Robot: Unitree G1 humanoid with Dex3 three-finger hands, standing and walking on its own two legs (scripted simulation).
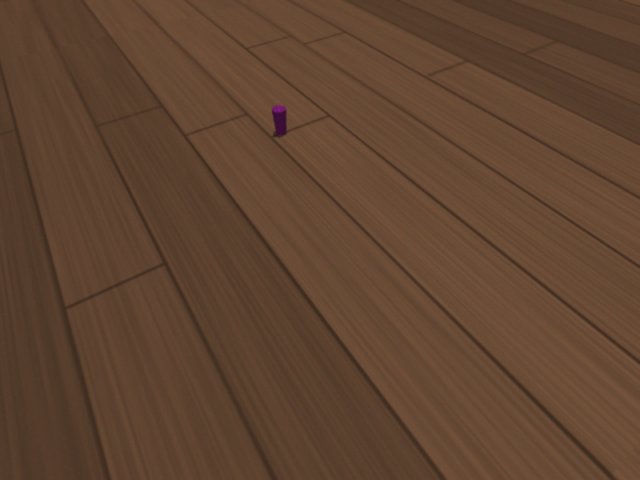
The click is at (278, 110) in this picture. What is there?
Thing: tapered cup
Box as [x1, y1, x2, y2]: [272, 105, 285, 134]
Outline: 278,105 272,108 272,113 276,132 278,134 285,133 285,108 281,105
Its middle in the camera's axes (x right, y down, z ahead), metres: -0.22 -0.68 +2.15
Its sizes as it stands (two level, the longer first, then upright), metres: 0.075 0.075 0.143
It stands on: the floor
